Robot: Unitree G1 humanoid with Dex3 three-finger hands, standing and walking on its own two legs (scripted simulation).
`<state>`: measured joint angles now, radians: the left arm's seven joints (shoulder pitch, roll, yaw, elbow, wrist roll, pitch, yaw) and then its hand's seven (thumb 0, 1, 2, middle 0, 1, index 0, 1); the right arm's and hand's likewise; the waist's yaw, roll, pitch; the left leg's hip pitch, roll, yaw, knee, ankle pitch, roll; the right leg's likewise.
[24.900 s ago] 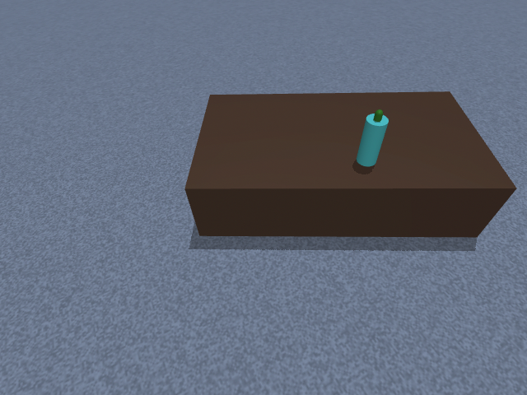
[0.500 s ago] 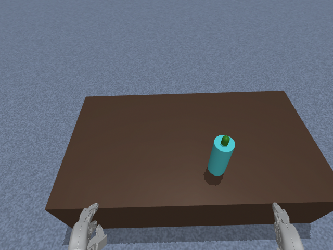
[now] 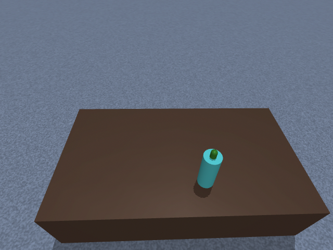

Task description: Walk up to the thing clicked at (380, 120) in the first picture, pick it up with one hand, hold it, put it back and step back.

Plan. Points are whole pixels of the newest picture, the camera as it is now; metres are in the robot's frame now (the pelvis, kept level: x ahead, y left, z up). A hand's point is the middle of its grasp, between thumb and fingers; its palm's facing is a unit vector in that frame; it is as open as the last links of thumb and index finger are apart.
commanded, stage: home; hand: right
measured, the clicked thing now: (209, 167) +0.55 -0.17 -0.31
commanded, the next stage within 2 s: stand in 1.02 s
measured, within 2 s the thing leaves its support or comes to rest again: neither
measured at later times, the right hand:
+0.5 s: hand out of the picture +0.04 -0.23 -0.14, palm faces +0.00 +0.93 -0.37, open 17.3 cm
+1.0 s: hand out of the picture +0.05 -0.23 -0.14, palm faces +0.00 +0.93 -0.36, open 17.3 cm
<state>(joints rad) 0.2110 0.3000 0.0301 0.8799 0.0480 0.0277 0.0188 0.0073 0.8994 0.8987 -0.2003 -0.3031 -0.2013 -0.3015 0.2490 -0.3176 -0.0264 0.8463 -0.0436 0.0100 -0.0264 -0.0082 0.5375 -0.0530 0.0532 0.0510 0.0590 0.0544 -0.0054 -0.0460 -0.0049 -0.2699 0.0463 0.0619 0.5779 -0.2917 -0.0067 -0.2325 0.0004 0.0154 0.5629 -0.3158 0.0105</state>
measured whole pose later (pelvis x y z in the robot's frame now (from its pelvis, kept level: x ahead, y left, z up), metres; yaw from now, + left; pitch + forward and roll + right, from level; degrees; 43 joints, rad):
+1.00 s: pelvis -0.01 +0.01 +0.02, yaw -1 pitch -3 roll +0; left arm 0.16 0.32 0.00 1.12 0.03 0.01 0.01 0.00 0.90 0.90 -0.20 -0.31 -0.20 -0.30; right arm 0.14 -0.31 0.00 1.14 -0.01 -0.01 -0.01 0.00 0.52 -0.06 0.06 0.05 0.06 0.06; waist 0.00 -0.04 0.04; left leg -0.14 0.02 0.08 0.36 -0.17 0.01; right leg -0.11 -0.02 0.03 0.34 -0.18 0.03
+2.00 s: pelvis +0.01 +0.03 +0.02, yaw +0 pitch -2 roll +0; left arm 0.12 0.34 0.00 1.12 0.02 0.00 0.00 0.00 0.90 0.90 -0.20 -0.30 -0.20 -0.30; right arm 0.09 -0.33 -0.01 1.14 -0.01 -0.01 0.00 0.00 -0.90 -0.90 0.20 0.30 0.21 0.30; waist 0.00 -0.03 0.04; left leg -0.12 -0.01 0.08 0.32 -0.18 0.03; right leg -0.07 -0.05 0.02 0.29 -0.19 0.05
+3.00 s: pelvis +0.01 +0.02 +0.02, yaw +2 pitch -1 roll +0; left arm 0.13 0.34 0.00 1.12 0.02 -0.01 0.00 0.00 0.90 0.90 -0.20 -0.30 -0.20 -0.30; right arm 0.11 -0.34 -0.01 1.15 -0.01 -0.02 0.00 0.01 -0.91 -0.90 0.20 0.30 0.20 0.30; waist 0.00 -0.02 0.05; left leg -0.12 -0.01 0.05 0.32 -0.17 0.02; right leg -0.07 -0.05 -0.01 0.29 -0.19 0.04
